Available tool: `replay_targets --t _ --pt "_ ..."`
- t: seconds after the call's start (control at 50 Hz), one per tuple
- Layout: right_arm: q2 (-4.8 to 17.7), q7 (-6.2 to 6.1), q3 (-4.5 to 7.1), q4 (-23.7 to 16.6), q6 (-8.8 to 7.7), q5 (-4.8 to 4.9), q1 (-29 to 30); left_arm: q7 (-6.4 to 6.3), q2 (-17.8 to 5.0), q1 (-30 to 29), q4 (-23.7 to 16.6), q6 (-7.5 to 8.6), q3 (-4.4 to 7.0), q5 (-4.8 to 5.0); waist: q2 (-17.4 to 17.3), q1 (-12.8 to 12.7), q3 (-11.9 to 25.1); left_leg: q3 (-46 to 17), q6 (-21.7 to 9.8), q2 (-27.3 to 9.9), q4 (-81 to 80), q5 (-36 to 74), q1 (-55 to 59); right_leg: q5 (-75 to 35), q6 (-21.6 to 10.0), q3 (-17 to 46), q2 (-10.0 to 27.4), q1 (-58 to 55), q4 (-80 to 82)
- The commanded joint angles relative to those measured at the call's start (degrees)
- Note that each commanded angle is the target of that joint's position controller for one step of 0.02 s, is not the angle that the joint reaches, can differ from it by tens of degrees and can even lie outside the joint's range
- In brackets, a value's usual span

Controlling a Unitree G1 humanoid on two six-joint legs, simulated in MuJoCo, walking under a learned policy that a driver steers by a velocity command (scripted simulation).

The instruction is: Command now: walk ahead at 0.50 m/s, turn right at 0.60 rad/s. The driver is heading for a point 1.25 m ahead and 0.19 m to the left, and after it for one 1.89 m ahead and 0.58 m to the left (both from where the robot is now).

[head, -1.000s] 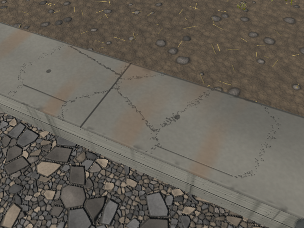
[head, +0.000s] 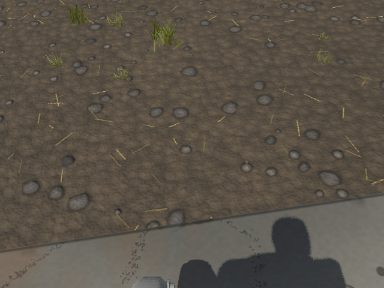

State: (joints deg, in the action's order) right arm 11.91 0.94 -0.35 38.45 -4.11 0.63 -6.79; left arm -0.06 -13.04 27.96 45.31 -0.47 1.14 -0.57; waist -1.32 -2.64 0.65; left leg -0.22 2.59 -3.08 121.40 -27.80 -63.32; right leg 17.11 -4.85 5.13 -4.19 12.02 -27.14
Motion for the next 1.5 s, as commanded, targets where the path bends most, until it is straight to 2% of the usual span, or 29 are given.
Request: replay_targets --t 0.02,0.1,0.14,0.18,0.2,0.22,0.24,0.26,0.28,0.3,0.34,0.4,0.46,0.52,0.68,0.74,0.78,0.8,0.82,0.86,0.94,1.2,1.3,1.32,1.34,1.36,1.38,1.42,1.5 --pt "-4.55 0.31 -3.74 -9.87 -1.38 0.32 7.65 -0.20 -3.93 3.88 1.73 0.15 -0.25 0.21 4.28 0.86 -8.36 0.55 -1.56 -0.97 16.77 -1.74 -28.16 1.24 -9.42 19.61 17.76 -5.00 11.09" --pt "-4.59 -0.23 -6.06 -21.89 -2.54 -4.52 19.82 -2.49 -7.22 0.11 1.16 -0.73 0.77 2.20 5.19 1.98 -0.15 8.50 -0.83 -2.55 -26.31 13.78 12.97 -5.69 -9.57 14.60 11.91 20.84 27.57" --pt "-0.81 -1.28 -3.60 -18.69 -2.45 -2.55 9.91 -2.74 -10.16 -2.16 1.84 0.40 1.73 3.87 11.62 7.28 7.32 12.60 -2.75 0.56 -38.29 10.75 32.19 -38.56 -7.61 7.68 11.73 11.24 25.54" --pt "7.96 -1.88 0.87 -15.23 -1.69 0.43 -5.06 -2.93 -15.38 -0.59 4.51 1.11 3.15 2.40 20.19 14.67 14.36 8.95 -5.56 5.56 -50.90 -1.20 38.02 -93.01 -4.23 5.26 13.84 -12.01 7.60" --pt "11.77 -1.39 2.49 -13.50 -1.36 0.83 -11.17 -3.49 -14.34 -1.45 5.49 1.45 3.37 1.46 19.89 17.03 16.29 -0.05 -7.79 4.42 -58.54 -1.59 41.72 -99.77 -4.09 5.36 14.85 -16.09 -4.56" --pt "18.07 -0.29 3.78 -7.86 -1.16 -1.71 -20.91 -2.86 -7.54 0.31 4.22 2.33 2.52 0.68 -6.50 14.86 20.54 -24.48 -13.42 -5.23 -75.88 1.58 54.60 -76.61 -4.14 4.41 9.36 -3.27 -24.26" --pt "18.22 -0.52 4.05 -3.76 -0.07 -2.49 -24.98 0.02 1.74 5.21 4.47 3.11 1.17 -0.52 -32.69 11.87 24.82 -63.29 -22.75 -16.60 -105.31 -9.04 66.52 -5.22 -2.43 9.85 -7.10 16.93 -49.34" --pt "11.67 -1.61 3.16 -3.54 0.15 -1.71 -20.23 3.07 1.23 2.74 4.76 4.14 1.69 -0.53 -17.20 10.13 19.81 -71.58 -22.29 -19.94 -109.36 -15.40 60.45 -0.86 -0.80 15.60 -7.96 25.86 -72.32" --pt "6.38 -1.57 1.94 -0.66 0.05 0.53 -14.61 4.03 0.68 -7.48 -0.66 4.20 1.33 0.76 -9.55 7.18 5.03 -58.57 -19.31 -18.47 -106.96 -20.14 48.95 0.33 -1.90 8.51 -4.35 33.82 -78.51" --pt "-0.05 -0.75 0.53 3.33 -0.15 -0.28 -12.29 3.98 2.22 -15.02 -5.23 3.96 0.03 1.32 -2.47 4.57 -3.69 -43.90 -16.24 -16.03 -102.68 -21.48 38.32 -0.04 -4.30 4.68 -0.30 37.31 -78.86" --pt "-6.47 0.31 -0.81 7.69 -1.01 -2.82 -8.65 3.58 1.88 -12.60 -6.50 2.66 -0.68 1.68 1.12 -0.88 -4.43 -23.59 -10.44 -11.18 -97.88 -8.20 30.23 -3.91 -6.59 5.61 2.84 33.20 -81.43" --pt "-3.80 1.85 0.08 11.67 -1.98 -1.74 -9.99 2.66 3.40 -9.66 -6.64 2.56 -2.09 2.50 0.78 -3.22 -4.42 -7.51 -9.27 -7.63 -100.46 8.61 35.43 -9.10 -6.11 6.31 2.87 38.67 -71.80" --pt "2.52 -0.17 1.71 11.41 -2.23 -1.45 -11.80 1.53 -1.22 -16.98 -9.20 2.56 -1.53 0.38 -0.31 -0.47 -2.84 0.52 -12.14 -5.65 -110.44 13.90 37.78 -16.46 -0.03 -0.85 3.85 34.21 -48.02" --pt "5.17 -1.75 2.09 12.42 -3.15 -0.51 -15.96 1.72 -2.36 -21.62 -9.39 3.48 -0.62 1.13 -2.92 2.16 0.95 0.20 -13.41 -7.62 -113.69 22.05 51.34 -21.83 3.14 -4.34 7.59 33.92 -35.32" --pt "9.08 -1.41 3.85 13.93 -0.59 0.40 -22.05 3.43 -1.11 -34.30 -10.81 4.14 0.20 2.38 -4.82 8.64 -7.30 0.26 -13.05 -13.40 -115.02 24.86 66.22 -16.27 2.65 -8.33 7.36 28.30 -5.92" --pt "10.81 -1.29 4.60 14.24 0.06 0.60 -19.96 3.83 -3.88 -29.85 -9.98 4.95 1.57 1.66 -6.77 5.01 -5.22 1.20 -11.74 -13.31 -107.04 43.99 69.47 -10.98 -0.41 -9.64 4.81 18.93 -0.33" --pt "10.46 -1.48 4.39 13.78 0.56 0.17 -18.55 2.89 -9.41 -12.92 -4.97 5.17 4.51 1.57 -5.58 -3.15 5.46 4.83 -8.95 -9.21 -87.62 53.26 61.11 -12.95 -3.79 -9.37 4.23 -6.11 -0.14" --pt "7.73 -1.58 3.21 11.19 0.14 -1.29 -17.61 1.69 -14.39 -2.02 -3.29 5.00 5.86 0.58 4.42 -6.51 15.33 5.06 -7.25 -5.12 -68.32 32.22 45.70 -15.46 -7.08 6.33 17.42 -25.48 -3.18" --pt "0.14 -1.19 1.07 10.23 -1.28 -0.38 -22.57 1.62 -16.28 -2.26 -3.45 5.14 5.85 0.02 19.20 -2.30 21.41 0.35 -4.27 4.97 -51.34 -3.02 25.55 -3.38 -15.56 32.54 28.79 -38.10 6.88" --pt "9.37 -0.76 3.88 8.83 -2.87 2.37 -12.39 1.13 -7.92 -7.84 -4.34 5.76 3.81 0.44 9.53 -3.03 10.73 -6.60 -5.49 -0.94 -43.89 4.05 18.99 -3.09 -9.95 21.70 25.44 -24.78 10.37" --pt "6.16 -1.03 4.40 9.09 -0.62 1.62 -11.49 1.44 -3.30 -13.34 -2.99 7.17 2.69 -0.43 6.00 2.55 2.38 -5.98 -4.81 -5.45 -50.43 15.33 26.05 -13.52 -6.21 3.09 18.84 -7.23 16.90" --pt "3.63 2.82 3.10 0.04 0.58 0.68 9.28 -1.07 -9.78 -6.71 1.31 5.72 4.83 0.74 2.50 -1.31 -6.54 2.44 -6.30 -2.10 -84.24 30.12 20.46 -32.16 -2.99 -15.82 19.74 -15.92 17.26" --pt "11.66 2.39 7.05 1.38 1.22 0.87 -6.25 -2.26 -13.41 -10.00 0.13 3.04 5.91 1.52 7.15 9.39 4.97 7.56 -12.30 7.17 -88.90 21.35 45.79 -62.75 1.33 -19.05 18.11 -17.12 -11.41" --pt "16.06 1.02 8.97 3.16 1.85 0.45 -15.12 -2.56 -12.48 -9.95 -0.77 3.43 5.47 0.91 3.16 13.24 9.81 -1.38 -14.82 3.16 -89.88 22.39 63.42 -46.90 3.74 -18.79 15.57 -3.69 -27.74" --pt "21.73 0.25 9.97 1.80 1.86 0.80 -13.87 -1.62 -3.11 -5.46 -4.14 5.26 2.57 -0.98 -14.04 6.66 15.28 -34.89 -27.65 -13.34 -94.36 19.92 85.38 9.37 8.77 -15.13 1.85 24.84 -53.74" --pt "18.23 0.30 8.64 0.87 1.42 -0.06 -15.62 -0.35 -6.48 -8.30 -5.14 8.14 2.64 1.01 -6.99 9.50 24.69 -49.38 -30.03 -16.70 -102.97 12.42 89.70 14.74 7.44 1.01 0.96 31.68 -60.50" --pt "14.26 0.13 7.85 0.98 1.09 -0.58 -14.87 0.21 -8.55 -14.23 -6.76 9.25 3.14 3.27 -4.13 10.47 18.11 -39.80 -25.77 -14.16 -103.28 13.27 85.27 10.49 5.88 1.95 4.56 35.23 -58.98" --pt "10.14 0.27 6.69 -0.10 0.35 0.35 -7.37 -0.75 -8.93 -16.51 -7.29 9.31 3.31 0.90 2.86 5.06 7.69 -26.72 -21.49 -9.25 -104.07 24.44 67.03 3.63 5.46 0.68 9.41 31.09 -47.31" --pt "10.46 -0.16 6.64 -1.37 -0.21 -0.21 -5.13 -1.03 -7.71 -14.85 -7.94 6.56 3.71 -0.47 1.23 0.84 2.50 -19.50 -21.10 -5.73 -107.80 34.05 50.38 0.90 7.72 -0.69 11.10 23.44 -36.69"
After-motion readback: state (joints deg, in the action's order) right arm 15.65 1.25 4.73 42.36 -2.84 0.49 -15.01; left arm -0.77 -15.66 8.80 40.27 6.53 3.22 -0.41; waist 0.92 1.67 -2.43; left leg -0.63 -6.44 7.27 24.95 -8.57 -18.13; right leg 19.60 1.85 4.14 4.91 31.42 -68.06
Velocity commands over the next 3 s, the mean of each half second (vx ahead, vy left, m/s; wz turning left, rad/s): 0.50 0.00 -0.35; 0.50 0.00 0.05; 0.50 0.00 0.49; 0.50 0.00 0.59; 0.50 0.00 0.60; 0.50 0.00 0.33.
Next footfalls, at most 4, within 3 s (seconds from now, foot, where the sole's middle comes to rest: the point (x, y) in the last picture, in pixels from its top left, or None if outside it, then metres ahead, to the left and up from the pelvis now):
0.20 left None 0.31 0.14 -0.60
0.78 right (272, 249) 0.56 -0.16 -0.60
1.32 left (209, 159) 0.91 0.04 -0.60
1.80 right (243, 104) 1.21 -0.10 -0.60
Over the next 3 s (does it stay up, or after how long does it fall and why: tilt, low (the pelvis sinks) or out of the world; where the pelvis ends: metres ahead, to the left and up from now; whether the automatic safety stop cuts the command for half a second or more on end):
stays up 1.54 0.36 0.18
